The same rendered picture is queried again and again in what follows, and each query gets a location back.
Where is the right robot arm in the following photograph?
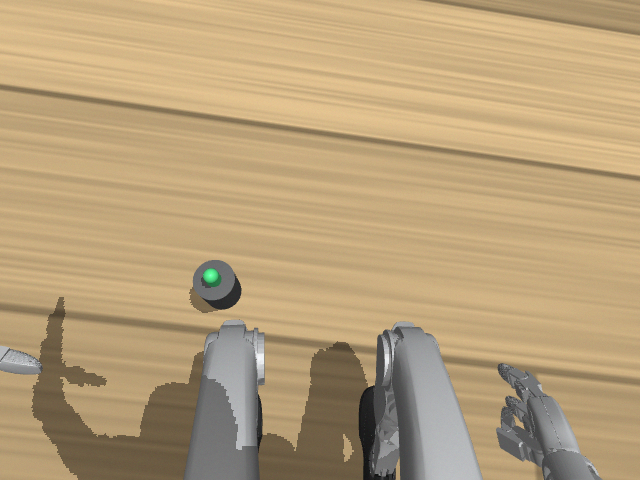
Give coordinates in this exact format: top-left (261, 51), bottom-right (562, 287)
top-left (542, 451), bottom-right (603, 480)

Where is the bottle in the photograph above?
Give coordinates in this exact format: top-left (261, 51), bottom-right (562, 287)
top-left (193, 260), bottom-right (241, 310)

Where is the right robot hand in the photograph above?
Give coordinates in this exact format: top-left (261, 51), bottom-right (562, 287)
top-left (496, 363), bottom-right (581, 468)

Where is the left robot hand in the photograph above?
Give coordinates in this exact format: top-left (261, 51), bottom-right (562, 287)
top-left (0, 346), bottom-right (43, 375)

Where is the right robot foot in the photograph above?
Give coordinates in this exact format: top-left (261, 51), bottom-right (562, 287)
top-left (359, 386), bottom-right (396, 480)

